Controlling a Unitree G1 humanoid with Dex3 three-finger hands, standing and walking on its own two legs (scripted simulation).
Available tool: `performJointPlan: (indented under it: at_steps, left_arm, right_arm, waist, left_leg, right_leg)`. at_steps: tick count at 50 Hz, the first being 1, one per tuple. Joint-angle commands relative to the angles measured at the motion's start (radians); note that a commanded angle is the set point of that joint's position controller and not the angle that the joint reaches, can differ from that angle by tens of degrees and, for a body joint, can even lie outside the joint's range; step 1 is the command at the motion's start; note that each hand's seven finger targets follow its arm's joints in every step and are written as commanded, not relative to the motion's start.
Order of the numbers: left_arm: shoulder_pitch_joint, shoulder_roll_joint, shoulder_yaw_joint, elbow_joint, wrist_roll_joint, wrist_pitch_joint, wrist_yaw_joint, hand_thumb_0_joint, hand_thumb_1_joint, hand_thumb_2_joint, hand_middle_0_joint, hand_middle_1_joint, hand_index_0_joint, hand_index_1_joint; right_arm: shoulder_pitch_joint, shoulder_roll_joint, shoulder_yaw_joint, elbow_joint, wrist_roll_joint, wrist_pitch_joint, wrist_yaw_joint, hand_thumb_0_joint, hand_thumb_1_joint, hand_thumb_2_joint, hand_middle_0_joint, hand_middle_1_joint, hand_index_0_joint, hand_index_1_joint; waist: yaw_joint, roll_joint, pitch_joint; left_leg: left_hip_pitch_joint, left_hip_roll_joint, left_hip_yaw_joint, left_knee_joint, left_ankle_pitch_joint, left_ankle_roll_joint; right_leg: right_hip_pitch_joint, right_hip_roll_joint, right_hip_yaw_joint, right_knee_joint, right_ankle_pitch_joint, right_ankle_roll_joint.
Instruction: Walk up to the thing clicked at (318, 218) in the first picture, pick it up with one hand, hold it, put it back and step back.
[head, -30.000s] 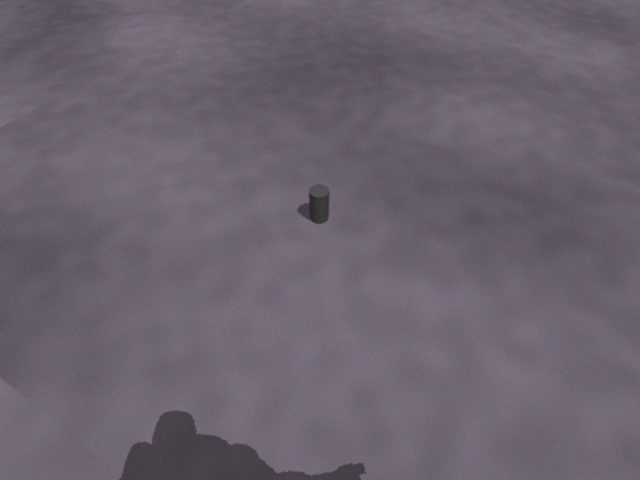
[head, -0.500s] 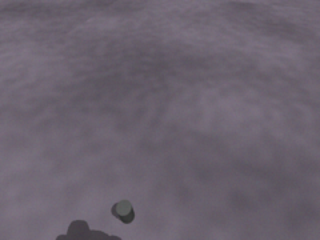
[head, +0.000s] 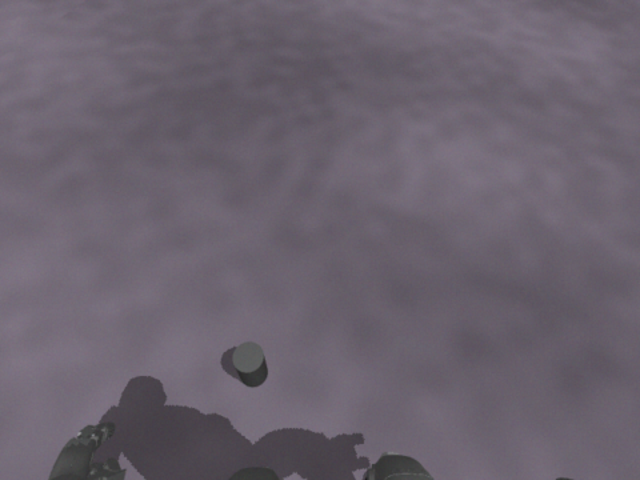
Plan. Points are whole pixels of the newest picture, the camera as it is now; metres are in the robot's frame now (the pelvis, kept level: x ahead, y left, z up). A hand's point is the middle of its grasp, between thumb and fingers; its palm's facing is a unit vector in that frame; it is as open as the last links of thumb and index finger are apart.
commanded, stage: step back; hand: left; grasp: from the side
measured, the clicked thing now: (251, 365) +0.43 +0.18 -0.67
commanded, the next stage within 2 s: none
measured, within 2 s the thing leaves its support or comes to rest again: neither
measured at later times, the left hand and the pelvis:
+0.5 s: hand out of the picture +0.03 +0.25 -0.13, palm faces -0.08 -0.92 -0.39, open 7.4 cm; pelvis -0.09 +0.00 +0.01, yaw -5 degrees
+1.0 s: hand out of the picture -0.13 +0.29 -0.15, palm faces -0.06 -0.93 -0.37, open 7.4 cm; pelvis -0.24 +0.02 +0.01, yaw -5 degrees
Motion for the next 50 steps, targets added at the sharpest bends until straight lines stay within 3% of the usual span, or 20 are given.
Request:
performJointPlan:
  at_steps: [1,4,11,17,18,19,20,21,23,25,31,34,35,36,37,38,40,41,46,50]
  left_arm:
    - [0.008,0.141,0.032,-0.102,-0.009,-0.006,0.032,0.0,0.9,0.9,-0.2,-0.3,-0.2,-0.3]
    - [0.062,0.168,0.034,-0.088,-0.019,-0.007,0.033,0.0,0.9,0.9,-0.2,-0.3,-0.2,-0.3]
    - [0.045,0.161,0.05,-0.146,-0.001,-0.024,0.015,0.0,0.9,0.9,-0.2,-0.3,-0.2,-0.3]
    - [0.165,0.141,0.06,-0.115,0.009,-0.036,0.0,0.0,0.9,0.9,-0.2,-0.3,-0.2,-0.3]
    - [0.207,0.138,0.061,-0.102,0.013,-0.041,0.002,0.0,0.9,0.9,-0.2,-0.3,-0.2,-0.3]
    - [0.212,0.19,0.074,-0.112,0.025,-0.05,0.003,0.0,0.9,0.9,-0.2,-0.3,-0.2,-0.3]
    - [0.166,0.28,0.092,-0.132,0.013,-0.044,-0.001,0.0,0.9,0.9,-0.2,-0.3,-0.2,-0.3]
    - [0.1,0.319,0.101,-0.174,0.023,-0.048,0.0,0.0,0.9,0.9,-0.2,-0.3,-0.2,-0.3]
    - [0.036,0.232,0.083,-0.204,0.003,-0.051,0.007,0.0,0.9,0.9,-0.2,-0.3,-0.2,-0.3]
    - [0.026,0.209,0.079,-0.217,0.014,-0.049,0.013,0.0,0.9,0.9,-0.2,-0.3,-0.2,-0.3]
    - [0.13,0.193,0.073,-0.232,0.018,-0.034,0.015,0.0,0.9,0.9,-0.2,-0.3,-0.2,-0.3]
    - [0.087,0.216,0.067,-0.255,0.002,-0.016,0.005,0.0,0.9,0.9,-0.2,-0.3,-0.2,-0.3]
    - [0.097,0.181,0.055,-0.261,-0.001,-0.009,0.002,0.0,0.9,0.9,-0.2,-0.3,-0.2,-0.3]
    - [0.098,0.141,0.045,-0.274,-0.005,-0.01,0.001,0.0,0.9,0.9,-0.2,-0.3,-0.2,-0.3]
    - [0.023,0.184,0.068,-0.273,0.002,-0.013,0.017,0.0,0.9,0.9,-0.2,-0.3,-0.2,-0.3]
    - [0.015,0.195,0.073,-0.258,0.011,-0.01,0.022,0.0,0.9,0.9,-0.2,-0.3,-0.2,-0.3]
    - [0.111,0.169,0.071,-0.217,-0.013,-0.011,0.018,0.0,0.9,0.9,-0.2,-0.3,-0.2,-0.3]
    - [0.149,0.178,0.076,-0.204,-0.011,-0.013,0.014,0.0,0.9,0.9,-0.2,-0.3,-0.2,-0.3]
    - [0.154,0.169,0.075,-0.214,0.003,-0.014,0.005,0.0,0.9,0.9,-0.2,-0.3,-0.2,-0.3]
    - [0.164,0.164,0.073,-0.212,0.001,-0.018,-0.003,0.0,0.9,0.9,-0.2,-0.3,-0.2,-0.3]
  right_arm:
    - [0.051,-0.318,-0.073,-0.08,-0.017,-0.029,-0.026,0.0,-0.9,-0.9,0.2,0.3,0.2,0.3]
    - [-0.049,-0.223,-0.054,-0.121,-0.025,-0.03,-0.051,0.0,-0.9,-0.9,0.2,0.3,0.2,0.3]
    - [0.071,-0.21,-0.06,-0.155,-0.011,-0.03,-0.059,0.0,-0.9,-0.9,0.2,0.3,0.2,0.3]
    - [0.0,-0.234,-0.054,-0.193,-0.003,-0.017,-0.049,0.0,-0.9,-0.9,0.2,0.3,0.2,0.3]
    - [-0.019,-0.227,-0.05,-0.193,0.005,-0.013,-0.045,0.0,-0.9,-0.9,0.2,0.3,0.2,0.3]
    - [-0.007,-0.198,-0.04,-0.196,0.012,-0.012,-0.042,0.0,-0.9,-0.9,0.2,0.3,0.2,0.3]
    - [-0.051,-0.163,-0.037,-0.209,0.019,-0.01,-0.042,0.0,-0.9,-0.9,0.2,0.3,0.2,0.3]
    - [-0.045,-0.172,-0.045,-0.195,0.014,0.0,-0.051,0.0,-0.9,-0.9,0.2,0.3,0.2,0.3]
    - [0.039,-0.189,-0.044,-0.159,0.022,0.002,-0.046,0.0,-0.9,-0.9,0.2,0.3,0.2,0.3]
    - [0.058,-0.174,-0.032,-0.153,0.024,-0.009,-0.05,0.0,-0.9,-0.9,0.2,0.3,0.2,0.3]
    - [0.058,-0.15,-0.019,-0.182,0.007,-0.024,-0.05,0.0,-0.9,-0.9,0.2,0.3,0.2,0.3]
    - [0.141,-0.154,-0.039,-0.146,-0.01,-0.032,-0.043,0.0,-0.9,-0.9,0.2,0.3,0.2,0.3]
    - [0.133,-0.19,-0.052,-0.151,-0.024,-0.037,-0.044,0.0,-0.9,-0.9,0.2,0.3,0.2,0.3]
    - [0.094,-0.296,-0.075,-0.171,-0.034,-0.037,-0.037,0.0,-0.9,-0.9,0.2,0.3,0.2,0.3]
    - [0.069,-0.367,-0.087,-0.19,-0.026,-0.037,-0.031,0.0,-0.9,-0.9,0.2,0.3,0.2,0.3]
    - [0.05,-0.335,-0.082,-0.187,-0.029,-0.042,-0.034,0.0,-0.9,-0.9,0.2,0.3,0.2,0.3]
    - [-0.043,-0.23,-0.047,-0.203,-0.025,-0.045,-0.046,0.0,-0.9,-0.9,0.2,0.3,0.2,0.3]
    - [-0.045,-0.228,-0.048,-0.208,-0.02,-0.046,-0.051,0.0,-0.9,-0.9,0.2,0.3,0.2,0.3]
    - [0.035,-0.219,-0.054,-0.218,-0.016,-0.043,-0.054,0.0,-0.9,-0.9,0.2,0.3,0.2,0.3]
    - [0.049,-0.237,-0.059,-0.235,-0.019,-0.035,-0.051,0.0,-0.9,-0.9,0.2,0.3,0.2,0.3]
  waist:
    - [-0.016,0.215,-0.217]
    - [0.043,0.175,-0.198]
    - [-0.028,0.129,-0.193]
    - [0.023,0.14,-0.233]
    - [0.048,0.133,-0.235]
    - [0.039,0.028,-0.236]
    - [0.056,-0.197,-0.165]
    - [0.058,-0.252,-0.114]
    - [0.011,-0.08,-0.096]
    - [0.01,-0.115,-0.111]
    - [0.063,-0.171,-0.207]
    - [0.006,-0.141,-0.223]
    - [0.011,-0.059,-0.204]
    - [0.007,0.217,-0.186]
    - [-0.049,0.282,-0.164]
    - [-0.032,0.182,-0.141]
    - [0.044,0.097,-0.142]
    - [0.058,0.128,-0.138]
    - [-0.001,0.153,-0.162]
    - [-0.02,0.185,-0.212]
  left_leg:
    - [0.174,0.367,-0.443,-0.269,0.852,0.162]
    - [0.212,0.257,-0.245,-0.204,0.757,0.138]
    - [0.293,0.292,-0.236,-0.162,0.74,0.224]
    - [0.124,0.262,-0.193,-0.11,0.48,0.16]
    - [0.071,0.25,-0.176,-0.078,0.427,0.124]
    - [-0.06,0.19,-0.141,-0.02,0.3,0.068]
    - [-0.15,-0.02,-0.031,0.174,0.006,-0.004]
    - [-0.121,-0.059,-0.066,0.414,-0.257,-0.024]
    - [-0.137,-0.077,-0.169,0.546,-0.177,-0.033]
    - [-0.157,-0.089,-0.136,0.54,-0.133,-0.042]
    - [-0.142,-0.009,-0.038,0.079,-0.143,-0.043]
    - [0.06,-0.011,0.036,-0.264,0.154,-0.025]
    - [0.121,0.068,-0.095,-0.286,0.187,-0.002]
    - [0.158,0.303,-0.42,-0.343,0.282,0.107]
    - [0.014,0.436,-0.556,-0.377,0.39,0.254]
    - [-0.013,0.424,-0.502,-0.35,0.44,0.257]
    - [0.077,0.306,-0.299,-0.273,0.552,0.192]
    - [0.074,0.301,-0.261,-0.254,0.563,0.194]
    - [0.199,0.289,-0.24,-0.227,0.539,0.227]
    - [0.233,0.295,-0.233,-0.207,0.472,0.222]
  right_leg:
    - [-0.125,0.181,0.204,0.398,-0.345,-0.05]
    - [-0.173,0.155,0.207,0.483,-0.195,-0.044]
    - [-0.132,0.123,0.126,0.288,-0.191,0.003]
    - [0.133,0.096,0.017,-0.126,-0.003,-0.039]
    - [0.201,0.085,0.022,-0.227,0.109,-0.059]
    - [0.274,-0.006,0.172,-0.246,0.19,-0.094]
    - [0.158,-0.188,0.438,-0.327,0.234,-0.249]
    - [0.009,-0.338,0.572,-0.381,0.275,-0.36]
    - [0.026,-0.238,0.393,-0.316,0.39,-0.309]
    - [0.077,-0.17,0.283,-0.273,0.442,-0.257]
    - [0.338,-0.151,0.231,-0.167,0.547,-0.226]
    - [0.219,-0.121,0.199,-0.078,0.447,-0.169]
    - [0.087,-0.073,0.187,-0.044,0.265,-0.117]
    - [-0.116,0.099,0.091,0.117,-0.083,-0.055]
    - [-0.083,0.167,0.12,0.338,-0.325,-0.031]
    - [-0.078,0.168,0.214,0.469,-0.316,-0.036]
    - [-0.145,0.173,0.219,0.569,-0.211,-0.04]
    - [-0.141,0.17,0.203,0.593,-0.181,-0.034]
    - [-0.153,0.158,0.164,0.48,-0.182,0.021]
    - [-0.075,0.113,0.106,0.245,-0.195,0.022]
